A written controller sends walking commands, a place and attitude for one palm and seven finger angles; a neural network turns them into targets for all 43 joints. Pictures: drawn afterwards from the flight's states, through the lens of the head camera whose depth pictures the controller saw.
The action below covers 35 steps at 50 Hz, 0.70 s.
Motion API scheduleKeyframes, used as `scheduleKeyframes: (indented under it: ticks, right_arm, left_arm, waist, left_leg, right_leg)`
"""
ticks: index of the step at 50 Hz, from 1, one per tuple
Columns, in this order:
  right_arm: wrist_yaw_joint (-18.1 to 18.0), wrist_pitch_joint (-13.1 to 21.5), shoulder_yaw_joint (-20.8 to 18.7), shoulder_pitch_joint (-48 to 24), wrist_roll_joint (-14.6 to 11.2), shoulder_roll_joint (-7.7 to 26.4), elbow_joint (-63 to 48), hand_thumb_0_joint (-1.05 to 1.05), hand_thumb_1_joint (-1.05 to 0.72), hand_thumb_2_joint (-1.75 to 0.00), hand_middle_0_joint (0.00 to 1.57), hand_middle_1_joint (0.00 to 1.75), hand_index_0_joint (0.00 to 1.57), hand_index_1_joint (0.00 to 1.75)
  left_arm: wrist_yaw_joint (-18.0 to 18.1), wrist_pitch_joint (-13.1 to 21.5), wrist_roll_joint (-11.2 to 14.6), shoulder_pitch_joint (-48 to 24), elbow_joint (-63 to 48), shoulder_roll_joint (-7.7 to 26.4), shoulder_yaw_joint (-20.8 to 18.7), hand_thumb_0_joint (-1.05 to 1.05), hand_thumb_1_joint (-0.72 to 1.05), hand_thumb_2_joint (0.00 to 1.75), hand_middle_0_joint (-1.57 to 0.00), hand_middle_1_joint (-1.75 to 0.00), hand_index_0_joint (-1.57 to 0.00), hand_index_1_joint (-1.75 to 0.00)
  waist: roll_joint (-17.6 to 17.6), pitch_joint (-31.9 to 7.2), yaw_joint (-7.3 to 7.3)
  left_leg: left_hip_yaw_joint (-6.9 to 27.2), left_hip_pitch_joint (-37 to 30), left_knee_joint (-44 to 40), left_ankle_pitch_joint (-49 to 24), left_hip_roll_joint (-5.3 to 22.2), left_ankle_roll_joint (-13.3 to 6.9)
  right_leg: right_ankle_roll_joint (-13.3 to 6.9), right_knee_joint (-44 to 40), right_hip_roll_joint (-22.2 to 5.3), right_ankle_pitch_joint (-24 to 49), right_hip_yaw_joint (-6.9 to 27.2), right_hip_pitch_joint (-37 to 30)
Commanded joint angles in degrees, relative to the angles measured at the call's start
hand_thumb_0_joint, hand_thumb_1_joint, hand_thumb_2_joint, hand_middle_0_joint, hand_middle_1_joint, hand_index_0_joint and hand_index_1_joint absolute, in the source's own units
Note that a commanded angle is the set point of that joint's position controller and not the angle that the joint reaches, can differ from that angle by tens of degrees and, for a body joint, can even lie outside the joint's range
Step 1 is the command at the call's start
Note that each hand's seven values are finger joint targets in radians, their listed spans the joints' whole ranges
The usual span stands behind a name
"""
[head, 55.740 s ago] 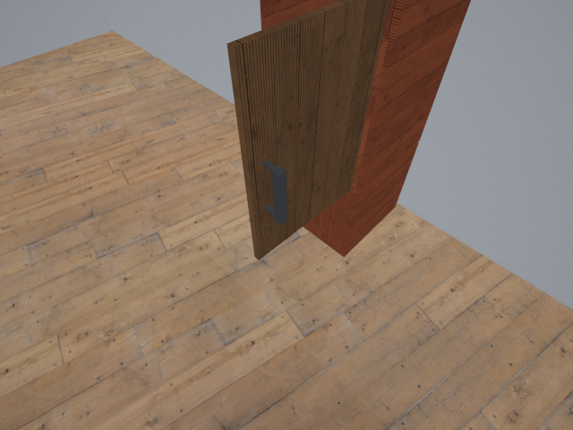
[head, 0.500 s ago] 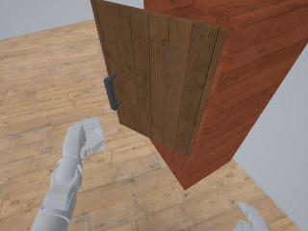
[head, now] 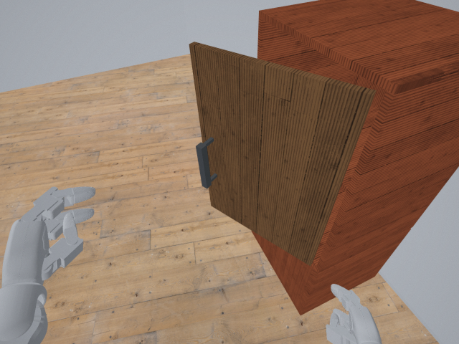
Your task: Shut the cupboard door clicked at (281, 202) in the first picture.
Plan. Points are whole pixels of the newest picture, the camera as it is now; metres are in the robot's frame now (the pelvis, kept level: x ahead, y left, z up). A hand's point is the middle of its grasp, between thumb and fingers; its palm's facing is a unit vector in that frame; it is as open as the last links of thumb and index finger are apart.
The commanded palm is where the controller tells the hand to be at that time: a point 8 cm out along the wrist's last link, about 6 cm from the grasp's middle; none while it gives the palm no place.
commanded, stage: draw the hand back to the body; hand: left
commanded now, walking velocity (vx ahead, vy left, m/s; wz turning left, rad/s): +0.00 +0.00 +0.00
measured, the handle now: (208, 163) +0.62 +0.15 -0.09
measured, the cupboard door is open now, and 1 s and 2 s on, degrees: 29 29 29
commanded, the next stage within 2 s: step back with the hand held close in 0.48 s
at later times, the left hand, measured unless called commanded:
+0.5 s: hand (68, 252) +0.18 +0.23 +0.16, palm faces +0.43 -0.80 -0.41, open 7.4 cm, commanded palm +0.13 +0.28 +0.17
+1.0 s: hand (49, 251) +0.18 +0.26 +0.16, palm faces +0.35 -0.78 -0.52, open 7.4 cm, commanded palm +0.12 +0.30 +0.17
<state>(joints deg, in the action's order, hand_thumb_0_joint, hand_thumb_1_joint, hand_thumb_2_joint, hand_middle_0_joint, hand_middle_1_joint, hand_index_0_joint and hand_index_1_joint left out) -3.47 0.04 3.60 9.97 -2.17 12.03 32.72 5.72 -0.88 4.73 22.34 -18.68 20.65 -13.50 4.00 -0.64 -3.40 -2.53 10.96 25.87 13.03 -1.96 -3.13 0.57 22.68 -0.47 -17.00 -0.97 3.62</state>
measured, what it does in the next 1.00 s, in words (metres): stands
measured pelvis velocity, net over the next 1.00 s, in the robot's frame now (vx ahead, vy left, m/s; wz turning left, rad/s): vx -0.02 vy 0.00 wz -0.01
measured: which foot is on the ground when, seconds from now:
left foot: down 0.00-1.00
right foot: down 0.00-1.00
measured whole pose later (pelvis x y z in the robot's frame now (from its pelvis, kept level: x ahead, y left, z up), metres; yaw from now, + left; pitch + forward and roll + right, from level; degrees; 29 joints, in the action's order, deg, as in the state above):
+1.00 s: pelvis -0.02 +0.00 -0.01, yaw -1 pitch +1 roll -1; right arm -5.7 -3.3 -0.6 9.0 -1.9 13.9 31.9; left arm 6.8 6.9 4.8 31.5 -26.0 26.2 -23.1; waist 3.2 -0.6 -0.3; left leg -3.2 18.8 29.8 12.5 -1.0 -3.2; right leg 0.7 28.0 0.2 -16.9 -0.5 12.4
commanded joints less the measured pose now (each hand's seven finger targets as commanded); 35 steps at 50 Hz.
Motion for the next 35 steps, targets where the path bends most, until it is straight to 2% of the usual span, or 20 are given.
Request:
scheduleKeyframes:
  ticks: [1, 3, 5, 7, 8, 9, 13, 15, 17, 18, 21, 23, 24, 27, 28, 30, 31, 32, 33, 35]
  right_arm:
    - [0.1, 4.7, -2.9, -7.0, 0.2, 6.6, -8.6, 0.00, -0.90, -0.90, 0.20, 0.30, 0.20, 0.30]
    - [0.1, 5.4, -3.4, -7.0, 0.3, 7.0, -8.2, 0.00, -0.90, -0.90, 0.20, 0.30, 0.20, 0.30]
    - [0.1, 5.6, -3.5, -7.1, 0.0, 6.8, -8.3, 0.00, -0.90, -0.90, 0.20, 0.30, 0.20, 0.30]
    - [0.1, 5.6, -3.7, -6.8, 0.1, 7.1, -7.7, 0.00, -0.90, -0.90, 0.20, 0.30, 0.20, 0.30]
    - [0.0, 5.7, -4.0, -6.9, 0.0, 7.5, -7.4, 0.00, -0.90, -0.90, 0.20, 0.30, 0.20, 0.30]
    - [0.0, 5.5, -4.1, -6.9, -0.1, 7.7, -7.4, 0.00, -0.90, -0.90, 0.20, 0.30, 0.20, 0.30]
    - [-0.7, 6.2, -4.5, -6.8, 0.3, 8.2, -7.0, 0.00, -0.90, -0.90, 0.20, 0.30, 0.20, 0.30]
    - [-1.0, 6.8, -4.4, -7.4, 0.3, 7.6, -7.4, 0.00, -0.90, -0.90, 0.20, 0.30, 0.20, 0.30]
    - [-1.1, 7.6, -4.2, -7.7, 0.5, 7.2, -7.4, 0.00, -0.90, -0.90, 0.20, 0.30, 0.20, 0.30]
    - [-1.2, 7.9, -4.1, -7.8, 0.6, 7.4, -6.8, 0.00, -0.90, -0.90, 0.20, 0.30, 0.20, 0.30]
    - [-1.2, 8.5, -3.7, -8.0, 0.5, 6.6, -6.6, 0.00, -0.90, -0.90, 0.20, 0.30, 0.20, 0.30]
    - [-1.3, 8.6, -4.0, -7.9, 0.5, 6.8, -6.2, 0.00, -0.90, -0.90, 0.20, 0.30, 0.20, 0.30]
    - [-1.3, 8.5, -3.9, -7.9, 0.3, 6.5, -6.2, 0.00, -0.90, -0.90, 0.20, 0.30, 0.20, 0.30]
    - [-1.0, 7.9, -4.2, -7.2, 0.3, 6.7, -6.4, 0.00, -0.90, -0.90, 0.20, 0.30, 0.20, 0.30]
    - [-1.0, 7.8, -4.5, -7.3, 0.4, 6.9, -6.2, 0.00, -0.90, -0.90, 0.20, 0.30, 0.20, 0.30]
    - [-0.9, 7.3, -4.6, -7.4, 0.2, 6.9, -6.8, 0.00, -0.90, -0.90, 0.20, 0.30, 0.20, 0.30]
    - [-0.8, 5.9, -5.2, -6.7, 0.3, 8.6, -7.6, 0.00, -0.90, -0.90, 0.20, 0.30, 0.20, 0.30]
    - [-1.0, 5.2, -5.1, -6.9, 0.6, 7.8, -6.3, 0.00, -0.90, -0.90, 0.20, 0.30, 0.20, 0.30]
    - [-1.0, 4.7, -5.2, -7.5, 0.8, 7.8, -6.4, 0.00, -0.90, -0.90, 0.20, 0.30, 0.20, 0.30]
    - [-1.2, 3.8, -5.3, -7.1, 0.8, 7.4, -6.6, 0.00, -0.90, -0.90, 0.20, 0.30, 0.20, 0.30]
  left_arm:
    - [1.1, 4.8, 0.2, -3.4, -17.0, 11.1, -10.0, 0.00, 0.90, 0.90, -0.31, -0.42, -0.31, -0.42]
    - [1.5, 5.2, 0.3, -0.1, -17.2, 13.5, -13.5, 0.00, 0.90, 0.90, -0.25, -0.36, -0.25, -0.36]
    - [1.5, 5.7, 0.5, 1.4, -17.9, 13.7, -15.1, 0.00, 0.90, 0.90, -0.20, -0.30, -0.20, -0.30]
    - [1.2, 5.4, 0.4, 1.4, -13.8, 10.0, -12.0, 0.00, 0.90, 0.90, -0.20, -0.30, -0.20, -0.30]
    - [1.0, 5.2, 0.4, 1.5, -11.8, 8.9, -11.2, 0.00, 0.90, 0.90, -0.20, -0.30, -0.20, -0.30]
    - [0.9, 5.2, 0.4, 0.0, -11.3, 8.4, -10.3, 0.00, 0.90, 0.90, -0.20, -0.30, -0.20, -0.30]
    - [1.4, 6.2, 0.0, -2.5, -12.2, 11.0, -11.8, 0.00, 0.90, 0.90, -0.20, -0.30, -0.20, -0.30]
    - [1.5, 6.9, 0.0, -3.1, -15.2, 11.9, -12.2, 0.00, 0.90, 0.90, -0.20, -0.30, -0.20, -0.30]
    - [1.8, 7.5, -0.2, -2.7, -17.9, 13.1, -13.1, 0.00, 0.90, 0.90, -0.20, -0.30, -0.20, -0.30]
    - [2.0, 7.6, 0.0, -2.4, -17.8, 14.7, -14.5, 0.00, 0.90, 0.90, -0.20, -0.30, -0.20, -0.30]
    - [2.2, 8.0, -0.2, -1.7, -18.0, 13.5, -14.0, 0.00, 0.90, 0.90, -0.20, -0.30, -0.20, -0.30]
    - [2.1, 7.9, -0.1, -0.1, -16.1, 14.2, -15.2, 0.00, 0.90, 0.90, -0.20, -0.30, -0.20, -0.30]
    - [1.8, 7.9, 0.0, -0.1, -15.2, 12.1, -13.6, 0.00, 0.90, 0.90, -0.20, -0.30, -0.20, -0.30]
    - [1.3, 7.7, 0.4, 1.6, -12.5, 11.0, -13.4, 0.00, 0.90, 0.90, -0.20, -0.30, -0.20, -0.30]
    - [1.1, 7.6, 0.5, 3.1, -10.6, 10.9, -13.7, 0.00, 0.90, 0.90, -0.20, -0.30, -0.20, -0.30]
    - [0.7, 7.6, 0.8, 2.5, -10.7, 10.4, -13.1, 0.00, 0.90, 0.90, -0.20, -0.30, -0.20, -0.30]
    - [1.0, 10.2, 0.0, -3.3, -14.5, 17.0, -18.9, 0.00, 0.90, 0.90, -0.20, -0.30, -0.20, -0.30]
    - [0.8, 10.8, 0.0, 0.5, -10.3, 13.8, -16.2, 0.00, 0.90, 0.90, -0.20, -0.30, -0.20, -0.30]
    - [0.8, 11.1, -0.1, 0.3, -11.0, 14.6, -16.5, 0.00, 0.90, 0.90, -0.20, -0.30, -0.20, -0.30]
    - [0.8, 11.9, -0.3, 2.6, -11.3, 13.1, -14.9, 0.00, 0.90, 0.90, -0.20, -0.30, -0.20, -0.30]
  waist:
    - [2.1, -6.6, 0.48]
    - [0.7, -6.1, -0.11]
    - [0.0, -5.3, -0.24]
    - [-1.7, -1.5, 0.63]
    - [-4.1, 0.8, 0.92]
    - [-3.8, 1.5, 1.28]
    - [-3.5, -1.4, 0.69]
    - [-2.4, -5.1, 0.19]
    - [0.2, -6.3, -0.26]
    - [-0.2, -5.3, -0.42]
    - [3.0, -2.6, -0.24]
    - [1.3, -1.6, -0.43]
    - [1.9, -0.3, 0.08]
    - [-1.2, -0.4, 0.09]
    - [-3.6, 0.5, -0.11]
    - [-4.7, 0.1, 0.03]
    - [-4.2, 0.1, 2.00]
    - [-6.2, -0.7, 2.54]
    - [-6.7, -0.7, 2.23]
    - [-6.3, -3.2, 2.46]
  left_leg:
    - [5.4, -9.0, -4.5, -15.7, 4.5, 2.7]
    - [4.9, -8.1, -4.3, -15.6, 4.2, 2.6]
    - [4.4, -7.4, -4.3, -14.5, 4.1, 2.6]
    - [4.2, -6.4, -5.1, -10.2, 4.0, 2.3]
    - [4.1, -5.5, -5.4, -8.5, 4.1, 2.1]
    - [3.9, -5.6, -5.7, -6.4, 4.0, 1.8]
    - [3.5, -6.3, -5.3, -5.0, 3.2, 1.1]
    - [2.9, -7.7, -4.5, -6.5, 2.9, 0.7]
    - [2.5, -7.9, -3.7, -8.1, 2.5, 0.7]
    - [2.4, -7.0, -3.4, -8.2, 2.5, 0.9]
    - [2.1, -6.6, -3.4, -8.6, 2.3, 1.2]
    - [1.8, -6.2, -3.3, -9.0, 2.4, 1.2]
    - [1.5, -6.2, -3.4, -8.9, 2.5, 1.2]
    - [1.4, -6.1, -3.6, -9.3, 2.6, 1.2]
    - [1.4, -5.9, -3.7, -9.2, 2.7, 1.1]
    - [1.1, -6.1, -3.5, -8.9, 2.8, 0.8]
    - [2.3, -2.8, 1.1, -6.2, 3.6, -0.3]
    - [2.3, -2.6, 3.3, -6.0, 3.2, -0.1]
    - [2.3, -2.3, 4.0, -6.1, 2.9, 0.0]
    - [1.9, -1.3, 4.6, -7.6, 3.2, 0.1]
  right_leg:
    - [-1.5, -2.1, 1.2, 13.3, -1.4, 4.4]
    - [-1.6, -2.7, 1.4, 13.9, -1.3, 3.7]
    - [-1.5, -2.4, 1.2, 13.5, -1.5, 3.8]
    - [-1.2, -3.2, 1.1, 10.7, -1.4, 6.2]
    - [-1.1, -4.1, 1.2, 9.5, -1.4, 7.2]
    - [-1.0, -4.3, 0.9, 7.9, -1.1, 7.9]
    - [-0.9, -4.7, 0.7, 6.6, -0.5, 6.7]
    - [-0.9, -4.0, 0.3, 7.8, -0.2, 5.2]
    - [-1.0, -3.8, 0.2, 9.6, 0.0, 4.3]
    - [-1.0, -4.6, 0.1, 9.7, 0.3, 4.5]
    - [-1.2, -4.6, 0.1, 10.0, 0.1, 5.7]
    - [-1.1, -5.4, 0.3, 10.6, 0.3, 5.9]
    - [-1.0, -5.2, 0.1, 10.7, 0.2, 6.5]
    - [-0.7, -4.6, 0.4, 11.1, -0.1, 6.4]
    - [-0.6, -5.4, 0.5, 10.9, 0.0, 6.9]
    - [-0.3, -5.1, 0.2, 10.9, 0.3, 6.9]
    - [0.4, -7.6, -3.7, 12.9, 4.7, 10.9]
    - [0.2, -7.7, -5.5, 14.4, 5.2, 12.0]
    - [0.4, -7.5, -6.3, 17.2, 5.5, 12.2]
    - [0.5, -4.9, -7.1, 21.3, 5.0, 11.1]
